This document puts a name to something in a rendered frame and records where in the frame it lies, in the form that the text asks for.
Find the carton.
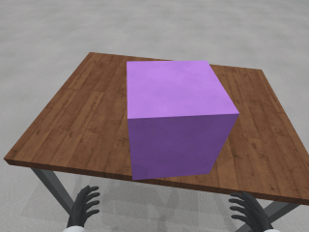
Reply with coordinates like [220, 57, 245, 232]
[126, 60, 239, 181]

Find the table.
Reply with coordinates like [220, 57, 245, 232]
[4, 52, 309, 232]

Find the left robot hand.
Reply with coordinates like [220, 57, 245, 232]
[67, 185, 100, 228]

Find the right robot hand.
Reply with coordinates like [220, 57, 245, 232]
[228, 191, 274, 232]

